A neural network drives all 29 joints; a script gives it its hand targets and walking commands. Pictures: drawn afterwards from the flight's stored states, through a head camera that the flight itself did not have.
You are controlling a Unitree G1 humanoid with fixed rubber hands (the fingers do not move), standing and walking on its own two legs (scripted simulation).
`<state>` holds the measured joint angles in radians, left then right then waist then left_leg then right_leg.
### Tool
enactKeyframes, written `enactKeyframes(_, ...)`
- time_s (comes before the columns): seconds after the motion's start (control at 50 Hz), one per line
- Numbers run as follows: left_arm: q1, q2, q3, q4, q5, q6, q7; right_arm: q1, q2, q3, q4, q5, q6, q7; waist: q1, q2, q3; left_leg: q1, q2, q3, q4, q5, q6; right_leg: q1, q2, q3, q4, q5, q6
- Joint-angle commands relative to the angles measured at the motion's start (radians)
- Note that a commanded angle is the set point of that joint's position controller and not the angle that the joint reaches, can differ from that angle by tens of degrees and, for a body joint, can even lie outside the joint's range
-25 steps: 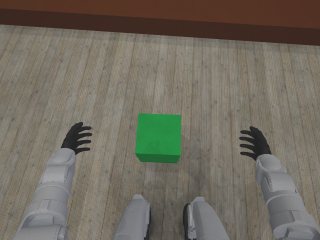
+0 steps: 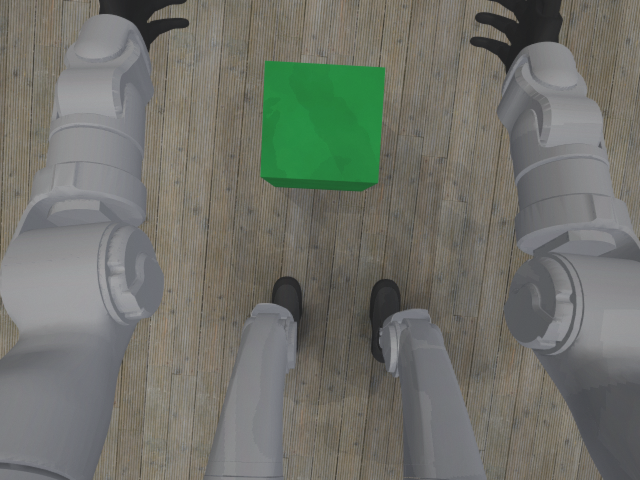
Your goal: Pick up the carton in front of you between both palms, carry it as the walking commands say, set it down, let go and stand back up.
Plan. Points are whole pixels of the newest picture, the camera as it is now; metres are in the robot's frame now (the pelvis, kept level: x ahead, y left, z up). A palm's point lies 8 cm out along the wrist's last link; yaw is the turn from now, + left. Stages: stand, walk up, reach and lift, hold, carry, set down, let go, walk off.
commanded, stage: reach and lift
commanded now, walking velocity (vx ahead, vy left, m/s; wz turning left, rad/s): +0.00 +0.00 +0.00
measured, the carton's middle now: (321, 137) +0.54 +0.04 -0.53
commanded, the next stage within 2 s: none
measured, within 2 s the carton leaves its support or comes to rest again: leaves its support in 1.80 s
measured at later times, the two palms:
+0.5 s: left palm (197, 112) +0.53 +0.23 -0.32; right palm (447, 117) +0.54 -0.16 -0.32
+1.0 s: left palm (232, 126) +0.54 +0.21 -0.46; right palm (422, 136) +0.54 -0.16 -0.46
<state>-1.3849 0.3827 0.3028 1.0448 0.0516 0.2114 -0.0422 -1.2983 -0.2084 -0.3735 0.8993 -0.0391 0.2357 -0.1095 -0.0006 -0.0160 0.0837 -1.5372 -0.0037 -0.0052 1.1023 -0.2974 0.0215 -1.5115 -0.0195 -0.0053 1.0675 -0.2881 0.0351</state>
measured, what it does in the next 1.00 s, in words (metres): lowers itself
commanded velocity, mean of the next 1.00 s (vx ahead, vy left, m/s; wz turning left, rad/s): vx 0.00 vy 0.00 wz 0.00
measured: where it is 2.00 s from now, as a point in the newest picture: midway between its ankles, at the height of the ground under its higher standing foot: (337, 334)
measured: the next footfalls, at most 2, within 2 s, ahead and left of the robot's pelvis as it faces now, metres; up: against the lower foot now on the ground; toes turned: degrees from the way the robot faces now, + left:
none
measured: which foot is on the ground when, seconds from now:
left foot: down 0.00-1.00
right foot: down 0.00-1.00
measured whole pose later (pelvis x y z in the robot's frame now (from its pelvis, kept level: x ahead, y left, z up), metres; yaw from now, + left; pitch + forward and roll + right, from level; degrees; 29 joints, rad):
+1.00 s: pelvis -0.02 -0.01 -0.28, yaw -1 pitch +36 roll -3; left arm -1.64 0.49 0.03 1.23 -0.23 0.07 0.05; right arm -1.57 -0.32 -0.14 1.12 0.20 0.08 -0.15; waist 0.01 -0.01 0.47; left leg -2.25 -0.01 -0.03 2.21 -0.59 0.01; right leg -2.21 0.06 0.05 2.18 -0.60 0.09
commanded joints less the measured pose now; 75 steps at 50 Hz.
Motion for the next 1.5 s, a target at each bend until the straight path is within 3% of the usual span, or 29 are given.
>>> enactKeyframes(0.0, -0.229, 0.101, 0.042, -0.117, 0.032, -0.042, 0.001, -0.178, -0.1, -0.038, -0.115, -0.034, -0.052, 0.002, 0.004, 0.093, -1.195, 0.776, -0.053, -0.014, -0.055, 0.448, -0.05, 0.399, 0.112, -0.06, -0.027, 0.241, 0.006)
enactKeyframes(0.08, -0.138, 0.027, 0.086, -0.126, 0.066, -0.094, -0.002, -0.092, -0.041, -0.064, -0.114, -0.067, -0.116, 0.015, 0.01, 0.1, -1.14, 0.722, -0.045, -0.043, 0.024, 0.657, -0.046, 0.231, 0.113, -0.042, 0.023, 0.344, 0.006)
enactKeyframes(0.14, -0.071, -0.005, 0.118, -0.115, 0.086, -0.123, -0.001, -0.042, -0.012, -0.067, -0.111, -0.083, -0.15, 0.016, 0.017, 0.074, -1.097, 0.623, -0.039, -0.056, 0.106, 0.708, -0.043, 0.085, 0.111, -0.033, 0.089, 0.356, 0.015)
enactKeyframes(0.26, -0.031, 0.028, 0.121, -0.1, 0.057, -0.159, 0.021, -0.037, -0.002, -0.001, -0.115, -0.044, -0.168, -0.006, 0.047, 0.008, -1.092, 0.249, -0.055, -0.009, 0.276, 0.525, -0.054, 0.045, 0.111, -0.018, 0.307, 0.344, 0.033)
enactKeyframes(0.42, -0.178, 0.166, -0.057, -0.134, -0.137, -0.157, 0.046, -0.175, -0.089, 0.138, -0.138, 0.107, -0.138, -0.069, 0.03, 0.01, -1.306, 0.058, -0.052, 0.035, 0.557, 0.37, -0.062, 0.152, 0.104, -0.019, 0.609, 0.364, 0.03)
enactKeyframes(0.54, -0.35, 0.243, -0.146, -0.105, -0.211, -0.108, 0.066, -0.341, -0.149, 0.187, -0.117, 0.202, -0.089, -0.091, 0.038, 0.057, -1.287, 0.014, -0.032, 0.056, 0.691, 0.156, -0.057, 0.089, 0.103, -0.049, 0.735, 0.128, 0.02)
enactKeyframes(0.66, -0.463, 0.247, -0.187, 0.042, -0.219, -0.095, 0.073, -0.456, -0.174, 0.181, 0.036, 0.212, -0.085, -0.071, 0.034, 0.062, -1.044, -0.098, -0.003, 0.041, 0.76, -0.053, -0.05, -0.058, 0.077, -0.062, 0.819, -0.079, 0.02)
enactKeyframes(0.8, -0.556, 0.251, -0.226, 0.125, -0.23, -0.129, 0.078, -0.545, -0.226, 0.172, 0.139, 0.206, -0.134, -0.042, 0.013, 0.066, -0.918, -0.072, 0.009, 0.004, 0.856, -0.012, -0.054, -0.169, 0.061, -0.074, 0.928, -0.071, 0.022)
enactKeyframes(0.9, -0.608, 0.256, -0.259, 0.071, -0.275, -0.156, 0.092, -0.586, -0.248, 0.217, 0.125, 0.228, -0.169, -0.046, 0.015, 0.029, -0.973, -0.037, 0.0, -0.01, 0.914, 0.115, -0.053, -0.139, 0.057, -0.077, 0.999, 0.039, 0.024)
enactKeyframes(1.02, -0.506, 0.215, -0.257, 0.076, -0.278, -0.168, 0.11, -0.515, -0.218, 0.253, 0.081, 0.256, -0.189, -0.045, 0.028, 0.042, -1.055, 0.099, -0.016, -0.017, 0.962, 0.283, -0.046, -0.189, 0.076, -0.092, 1.032, 0.129, 0.032)
enactKeyframes(1.12, -0.433, 0.197, -0.234, 0.11, -0.254, -0.169, 0.108, -0.443, -0.188, 0.247, 0.121, 0.248, -0.187, -0.049, 0.034, 0.022, -0.955, -0.042, -0.019, 0.005, 0.952, 0.198, -0.046, -0.183, 0.083, -0.077, 1.013, 0.104, 0.03)
enactKeyframes(1.26, -0.485, 0.186, -0.245, 0.094, -0.258, -0.173, 0.09, -0.483, -0.163, 0.239, 0.138, 0.233, -0.18, -0.054, 0.023, 0.024, -0.873, -0.192, -0.013, 0.02, 0.932, 0.058, -0.048, -0.13, 0.083, -0.048, 0.986, 0.051, 0.02)
enactKeyframes(1.36, -0.565, 0.084, -0.301, 0.094, -0.274, -0.162, 0.076, -0.564, -0.061, 0.266, 0.133, 0.24, -0.175, -0.045, 0.028, 0.018, -0.839, -0.191, -0.02, 0.025, 0.915, 0.005, -0.046, -0.084, 0.099, -0.048, 0.98, 0.016, 0.013)
enactKeyframes(1.4, -0.597, -0.004, -0.297, 0.096, -0.249, -0.154, 0.061, -0.594, 0.012, 0.252, 0.129, 0.206, -0.168, -0.033, 0.029, 0.018, -0.82, -0.181, -0.03, 0.026, 0.915, -0.01, -0.048, -0.065, 0.111, -0.052, 0.981, 0.005, 0.013)
enactKeyframes(1.42, -0.6, -0.048, -0.281, 0.112, -0.232, -0.148, 0.052, -0.596, 0.025, 0.223, 0.132, 0.173, -0.165, -0.03, 0.011, 0.023, -0.806, -0.177, -0.033, 0.026, 0.916, -0.02, -0.052, -0.063, 0.117, -0.056, 0.98, 0.002, 0.015)
enactKeyframes(1.48, -0.73, -0.577, -0.357, 0.082, -0.206, -0.104, -0.079, -0.745, 0.543, 0.286, 0.091, 0.123, -0.123, 0.097, 0.01, 0.032, -0.745, -0.164, -0.065, 0.031, 0.93, -0.021, -0.04, -0.118, 0.144, -0.067, 0.994, -0.024, 0.002)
